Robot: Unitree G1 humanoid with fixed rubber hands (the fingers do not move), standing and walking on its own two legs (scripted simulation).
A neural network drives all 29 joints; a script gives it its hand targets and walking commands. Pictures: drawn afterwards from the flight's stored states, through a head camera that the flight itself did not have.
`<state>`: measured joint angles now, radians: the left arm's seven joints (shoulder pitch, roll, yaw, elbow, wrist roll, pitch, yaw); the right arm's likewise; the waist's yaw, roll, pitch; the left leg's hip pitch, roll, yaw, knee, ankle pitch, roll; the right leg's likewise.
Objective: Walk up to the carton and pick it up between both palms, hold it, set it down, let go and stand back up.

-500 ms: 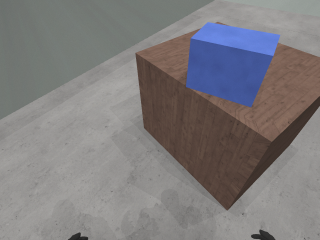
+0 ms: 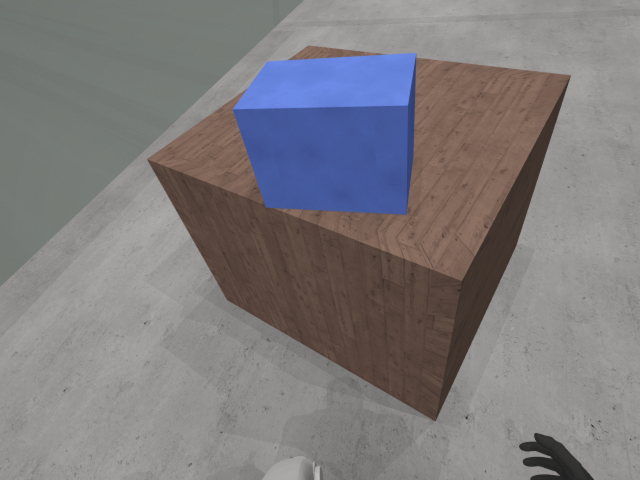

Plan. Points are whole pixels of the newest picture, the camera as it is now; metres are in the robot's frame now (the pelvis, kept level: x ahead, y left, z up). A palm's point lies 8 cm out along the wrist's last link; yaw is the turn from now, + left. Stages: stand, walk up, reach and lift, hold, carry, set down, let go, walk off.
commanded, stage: walk up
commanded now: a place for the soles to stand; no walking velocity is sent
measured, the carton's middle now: (335, 136) +0.74 +0.01 +0.04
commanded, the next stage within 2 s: none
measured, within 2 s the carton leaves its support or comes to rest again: neither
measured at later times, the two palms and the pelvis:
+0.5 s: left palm (155, 315) +0.42 +0.35 -0.07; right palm (486, 461) +0.19 -0.16 -0.09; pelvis +0.22 +0.13 +0.01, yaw -15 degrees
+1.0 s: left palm (115, 267) +0.53 +0.46 -0.06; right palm (398, 334) +0.38 -0.07 -0.12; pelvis +0.35 +0.22 -0.01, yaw -26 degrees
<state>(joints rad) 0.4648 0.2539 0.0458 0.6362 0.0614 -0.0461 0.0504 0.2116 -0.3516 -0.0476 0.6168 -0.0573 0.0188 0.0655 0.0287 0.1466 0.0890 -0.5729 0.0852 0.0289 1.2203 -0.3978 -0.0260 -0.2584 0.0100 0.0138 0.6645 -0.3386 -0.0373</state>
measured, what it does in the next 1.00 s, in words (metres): walks ahead, turning right: left foot, then right foot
